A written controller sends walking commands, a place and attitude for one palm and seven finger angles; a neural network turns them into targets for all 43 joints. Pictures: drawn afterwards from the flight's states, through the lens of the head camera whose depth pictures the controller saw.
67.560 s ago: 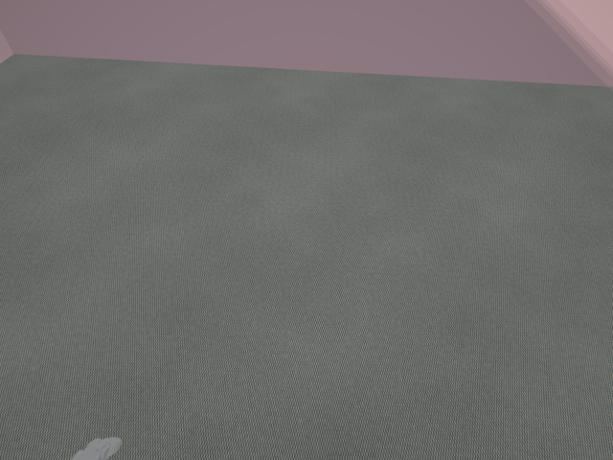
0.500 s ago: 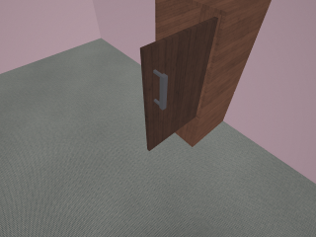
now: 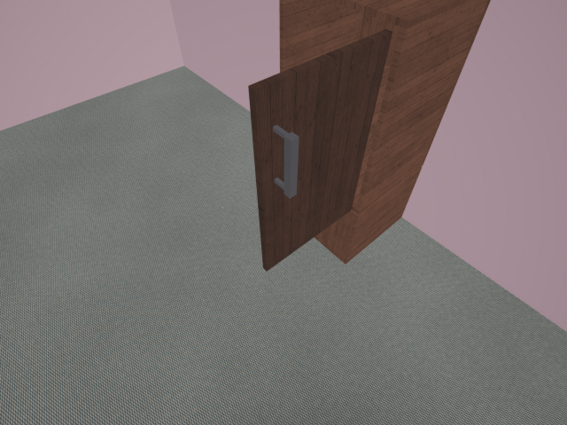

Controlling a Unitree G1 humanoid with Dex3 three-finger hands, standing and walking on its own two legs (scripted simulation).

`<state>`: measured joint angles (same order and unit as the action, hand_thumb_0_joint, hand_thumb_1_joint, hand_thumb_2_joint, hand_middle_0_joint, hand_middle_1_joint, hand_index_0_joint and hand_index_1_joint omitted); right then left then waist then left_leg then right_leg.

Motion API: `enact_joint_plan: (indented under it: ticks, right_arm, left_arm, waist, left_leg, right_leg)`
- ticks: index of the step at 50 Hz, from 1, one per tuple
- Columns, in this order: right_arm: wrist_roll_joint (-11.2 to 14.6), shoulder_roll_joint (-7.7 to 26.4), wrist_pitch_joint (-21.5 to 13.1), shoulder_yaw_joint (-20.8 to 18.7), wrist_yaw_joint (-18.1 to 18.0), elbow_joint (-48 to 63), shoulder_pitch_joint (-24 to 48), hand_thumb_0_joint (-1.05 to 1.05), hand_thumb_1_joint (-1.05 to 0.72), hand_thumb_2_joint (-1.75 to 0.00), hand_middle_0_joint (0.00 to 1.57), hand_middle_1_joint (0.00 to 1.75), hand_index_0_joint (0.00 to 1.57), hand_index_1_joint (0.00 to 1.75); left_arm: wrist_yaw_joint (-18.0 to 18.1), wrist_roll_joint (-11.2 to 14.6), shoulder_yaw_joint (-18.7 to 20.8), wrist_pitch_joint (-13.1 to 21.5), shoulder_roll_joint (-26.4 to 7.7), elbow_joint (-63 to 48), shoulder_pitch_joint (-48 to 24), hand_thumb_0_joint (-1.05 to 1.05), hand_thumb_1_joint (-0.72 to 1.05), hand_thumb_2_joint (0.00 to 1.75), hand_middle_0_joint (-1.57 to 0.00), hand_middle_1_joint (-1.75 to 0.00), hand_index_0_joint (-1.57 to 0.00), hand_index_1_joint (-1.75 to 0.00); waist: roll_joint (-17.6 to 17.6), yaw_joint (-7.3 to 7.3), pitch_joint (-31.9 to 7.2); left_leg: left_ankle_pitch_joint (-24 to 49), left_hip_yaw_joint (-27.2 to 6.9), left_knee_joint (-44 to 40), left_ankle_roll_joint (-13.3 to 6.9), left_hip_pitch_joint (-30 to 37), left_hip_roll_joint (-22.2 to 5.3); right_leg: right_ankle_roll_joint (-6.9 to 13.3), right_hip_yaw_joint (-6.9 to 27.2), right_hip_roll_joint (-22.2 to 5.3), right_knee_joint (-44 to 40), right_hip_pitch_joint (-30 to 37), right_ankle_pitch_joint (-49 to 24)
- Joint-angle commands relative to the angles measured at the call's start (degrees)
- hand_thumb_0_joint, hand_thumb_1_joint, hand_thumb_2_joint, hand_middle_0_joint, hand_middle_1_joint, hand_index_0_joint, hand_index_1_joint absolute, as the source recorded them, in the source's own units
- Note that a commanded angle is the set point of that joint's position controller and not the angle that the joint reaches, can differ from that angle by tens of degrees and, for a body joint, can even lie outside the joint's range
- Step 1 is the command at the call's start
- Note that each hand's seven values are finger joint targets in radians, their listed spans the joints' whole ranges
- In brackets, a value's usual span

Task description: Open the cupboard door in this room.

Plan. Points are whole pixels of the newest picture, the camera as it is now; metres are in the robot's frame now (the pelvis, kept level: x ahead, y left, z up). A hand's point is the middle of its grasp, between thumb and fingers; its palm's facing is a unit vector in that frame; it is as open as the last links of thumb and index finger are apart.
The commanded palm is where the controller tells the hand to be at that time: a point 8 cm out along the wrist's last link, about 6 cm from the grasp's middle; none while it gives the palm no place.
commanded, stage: look to check the result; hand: left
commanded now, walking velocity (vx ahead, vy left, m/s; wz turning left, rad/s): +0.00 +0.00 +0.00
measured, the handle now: (284, 162) +0.61 +0.03 +0.00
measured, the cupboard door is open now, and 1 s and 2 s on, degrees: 89 89 89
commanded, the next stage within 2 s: stand and wait in 0.06 s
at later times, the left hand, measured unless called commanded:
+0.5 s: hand out of the picture +0.01 +0.16 -0.17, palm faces +0.03 -0.98 -0.20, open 7.4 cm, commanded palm none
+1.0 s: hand out of the picture +0.00 +0.15 -0.17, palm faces +0.03 -0.98 -0.21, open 7.4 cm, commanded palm none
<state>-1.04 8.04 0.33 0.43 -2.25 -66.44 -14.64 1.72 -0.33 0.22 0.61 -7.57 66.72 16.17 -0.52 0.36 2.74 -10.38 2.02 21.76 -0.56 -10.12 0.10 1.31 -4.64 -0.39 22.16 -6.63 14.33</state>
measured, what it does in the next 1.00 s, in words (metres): stands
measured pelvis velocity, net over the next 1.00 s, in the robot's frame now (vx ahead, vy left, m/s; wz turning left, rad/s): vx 0.01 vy -0.02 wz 0.00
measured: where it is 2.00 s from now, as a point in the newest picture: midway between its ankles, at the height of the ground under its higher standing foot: outside the picture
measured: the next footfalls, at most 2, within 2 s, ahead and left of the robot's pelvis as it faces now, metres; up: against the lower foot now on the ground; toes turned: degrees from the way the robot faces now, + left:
none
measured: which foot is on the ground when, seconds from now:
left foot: down 0.00-1.00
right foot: down 0.00-1.00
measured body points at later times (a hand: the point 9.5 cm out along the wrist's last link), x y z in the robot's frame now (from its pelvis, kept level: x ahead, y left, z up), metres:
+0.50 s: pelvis +0.01 -0.02 +0.00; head +0.02 -0.02 +0.45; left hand +0.01 +0.21 -0.16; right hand +0.00 -0.23 -0.17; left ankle +0.02 +0.11 -0.74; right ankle -0.02 -0.10 -0.74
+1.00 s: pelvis +0.01 -0.02 +0.00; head +0.02 -0.03 +0.45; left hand +0.00 +0.20 -0.16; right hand +0.01 -0.25 -0.17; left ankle +0.02 +0.11 -0.74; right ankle -0.02 -0.10 -0.74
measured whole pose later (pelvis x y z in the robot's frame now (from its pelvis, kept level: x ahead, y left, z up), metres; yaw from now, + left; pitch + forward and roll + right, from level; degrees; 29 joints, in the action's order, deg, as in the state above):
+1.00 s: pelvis +0.01 -0.02 +0.00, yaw +0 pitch -1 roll +0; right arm -1.0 8.9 0.5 0.5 -2.4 -66.6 -14.2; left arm 1.7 -0.2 0.4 1.1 -8.7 66.0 15.7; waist -0.7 0.3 2.6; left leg -10.8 1.2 20.9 1.5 -8.6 -1.8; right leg 3.3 -5.3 1.7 20.2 -4.6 14.5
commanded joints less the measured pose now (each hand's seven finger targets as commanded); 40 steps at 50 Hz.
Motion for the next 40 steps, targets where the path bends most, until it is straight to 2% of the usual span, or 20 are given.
enact_joint_plan:
  ticks: [1,2,4,7,11,17,19,22,27,32,40]
  right_arm:
    - [-0.1,5.0,-0.8,-0.9,-0.1,1.1,-3.6,0.00,-0.90,-0.90,0.20,0.30,0.20,0.30]
    - [0.0,5.3,-0.8,-1.0,-0.1,1.3,-3.5,0.00,-0.90,-0.90,0.20,0.30,0.20,0.30]
    - [-0.1,5.1,-0.8,-0.9,-0.1,1.2,-3.5,0.00,-0.90,-0.90,0.20,0.30,0.20,0.30]
    - [0.0,5.6,-0.9,-0.9,-0.1,1.3,-3.5,0.00,-0.90,-0.90,0.20,0.30,0.20,0.30]
    - [-0.1,5.3,-0.9,-0.9,-0.2,1.1,-3.4,0.00,-0.90,-0.90,0.20,0.30,0.20,0.30]
    - [0.0,5.6,-0.8,-0.9,-0.2,1.2,-3.4,0.00,-0.90,-0.90,0.20,0.30,0.20,0.30]
    - [-0.1,5.3,-0.8,-0.8,-0.2,0.9,-3.4,0.00,-0.90,-0.90,0.20,0.30,0.20,0.30]
    - [0.0,5.8,-0.8,-1.0,-0.2,1.2,-3.1,0.00,-0.90,-0.90,0.20,0.30,0.20,0.30]
    - [0.0,6.0,-0.7,-1.1,-0.3,1.1,-3.0,0.00,-0.90,-0.90,0.20,0.30,0.20,0.30]
    - [0.0,6.1,-0.7,-1.0,-0.3,1.1,-3.0,0.00,-0.90,-0.90,0.20,0.30,0.20,0.30]
    - [-0.1,6.1,-0.6,-1.0,-0.3,1.1,-2.8,0.00,-0.90,-0.90,0.20,0.30,0.20,0.30]
  left_arm:
    - [0.5,0.0,1.0,0.5,-6.1,-1.0,3.8,0.00,0.90,0.90,-0.20,-0.30,-0.20,-0.30]
    - [0.5,-0.1,1.1,0.6,-6.5,-1.1,3.8,0.00,0.90,0.90,-0.20,-0.30,-0.20,-0.30]
    - [0.5,0.0,1.0,0.7,-6.3,-1.2,3.6,0.00,0.90,0.90,-0.20,-0.30,-0.20,-0.30]
    - [0.5,0.0,1.2,0.8,-6.8,-1.5,3.6,0.00,0.90,0.90,-0.20,-0.30,-0.20,-0.30]
    - [0.5,0.1,1.1,0.8,-6.5,-1.4,3.4,0.00,0.90,0.90,-0.20,-0.30,-0.20,-0.30]
    - [0.6,0.0,1.2,0.8,-7.0,-1.8,3.1,0.00,0.90,0.90,-0.20,-0.30,-0.20,-0.30]
    - [0.5,0.1,1.2,0.8,-6.9,-1.7,3.1,0.00,0.90,0.90,-0.20,-0.30,-0.20,-0.30]
    - [0.6,0.0,1.3,1.0,-7.3,-1.8,3.2,0.00,0.90,0.90,-0.20,-0.30,-0.20,-0.30]
    - [0.7,0.0,1.3,1.1,-7.6,-1.9,3.3,0.00,0.90,0.90,-0.20,-0.30,-0.20,-0.30]
    - [0.6,0.0,1.3,1.1,-7.6,-1.8,3.5,0.00,0.90,0.90,-0.20,-0.30,-0.20,-0.30]
    - [0.6,0.1,1.2,1.0,-7.4,-1.8,3.3,0.00,0.90,0.90,-0.20,-0.30,-0.20,-0.30]
  waist:
    - [0.0,0.02,1.9]
    - [0.9,-0.12,1.9]
    - [0.0,-0.01,1.4]
    - [1.0,-0.20,0.6]
    - [-0.3,-0.11,0.9]
    - [0.7,-0.23,1.7]
    - [-0.3,-0.15,1.2]
    - [1.4,-0.21,1.2]
    - [0.9,-0.13,0.5]
    - [0.8,-0.24,1.8]
    - [0.1,-0.05,1.5]
  left_leg:
    - [6.0,-5.1,-3.4,-1.1,0.7,-5.6]
    - [6.2,-5.0,-3.3,-1.2,0.8,-5.7]
    - [7.1,-4.9,-3.2,-1.0,1.0,-5.7]
    - [8.2,-5.0,-2.9,-1.1,1.3,-5.8]
    - [8.4,-4.9,-3.0,-0.9,1.4,-5.7]
    - [8.6,-4.7,-2.9,-0.8,1.2,-5.8]
    - [8.9,-4.6,-2.9,-0.8,1.4,-5.8]
    - [8.7,-4.6,-2.6,-0.8,1.9,-5.8]
    - [9.0,-4.2,-2.3,-0.7,2.4,-5.8]
    - [8.6,-4.2,-2.5,-0.6,1.9,-5.9]
    - [7.7,-4.1,-2.5,-0.5,2.1,-5.9]
  right_leg:
    - [1.0,5.7,-6.1,-5.2,-3.6,-4.9]
    - [1.0,5.5,-6.1,-5.4,-3.5,-5.0]
    - [1.0,5.7,-6.2,-5.2,-3.0,-6.2]
    - [1.0,5.6,-6.1,-5.3,-2.1,-7.5]
    - [1.1,5.6,-6.4,-5.3,-2.1,-8.1]
    - [1.2,5.5,-6.2,-5.6,-1.9,-8.8]
    - [1.2,5.6,-6.4,-5.5,-1.6,-9.3]
    - [1.2,5.5,-6.2,-5.8,-1.9,-10.0]
    - [1.1,5.9,-6.3,-5.9,-1.5,-12.1]
    - [1.1,5.8,-6.2,-6.3,-1.8,-11.4]
    - [1.1,6.2,-6.3,-6.5,-1.8,-10.7]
